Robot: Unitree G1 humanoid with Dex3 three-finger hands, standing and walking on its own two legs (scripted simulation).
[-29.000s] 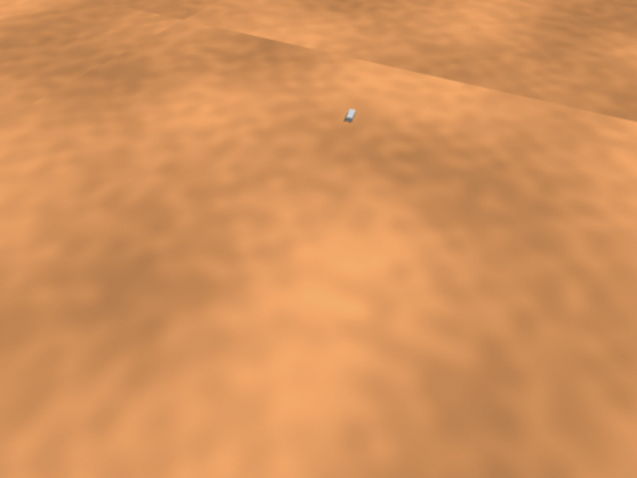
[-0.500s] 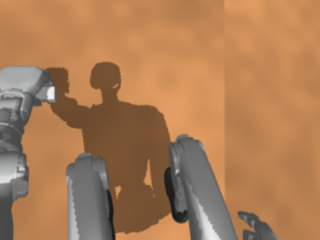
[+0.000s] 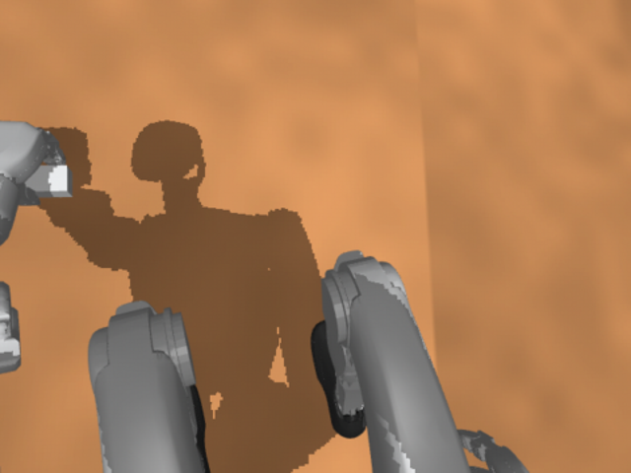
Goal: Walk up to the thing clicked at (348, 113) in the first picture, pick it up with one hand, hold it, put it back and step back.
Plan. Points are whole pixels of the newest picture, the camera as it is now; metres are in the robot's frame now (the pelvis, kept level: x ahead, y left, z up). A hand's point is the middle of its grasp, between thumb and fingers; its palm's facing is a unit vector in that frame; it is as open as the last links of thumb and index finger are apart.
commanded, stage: crouch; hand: left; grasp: from above
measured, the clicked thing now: (30, 181) +0.50 +0.27 -0.20
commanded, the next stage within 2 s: lower in 0.16 s
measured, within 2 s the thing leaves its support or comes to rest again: neither
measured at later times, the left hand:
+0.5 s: hand (28, 197) +0.48 +0.28 -0.20, palm faces -0.49 -0.02 -0.87, open 6.5 cm
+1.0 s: hand (47, 197) +0.50 +0.27 -0.25, palm faces -0.46 -0.04 -0.88, open 6.5 cm
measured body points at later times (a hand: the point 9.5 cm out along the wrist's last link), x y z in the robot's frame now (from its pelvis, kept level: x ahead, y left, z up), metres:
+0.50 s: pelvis +0.00 +0.00 -0.02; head +0.25 +0.09 +0.34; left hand +0.51 +0.28 -0.15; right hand +0.03 -0.28 -0.10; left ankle +0.08 +0.12 -0.31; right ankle +0.12 -0.15 -0.31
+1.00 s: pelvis +0.01 +0.00 -0.04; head +0.27 +0.09 +0.31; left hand +0.52 +0.27 -0.20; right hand +0.02 -0.27 -0.11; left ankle +0.08 +0.12 -0.31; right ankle +0.12 -0.15 -0.31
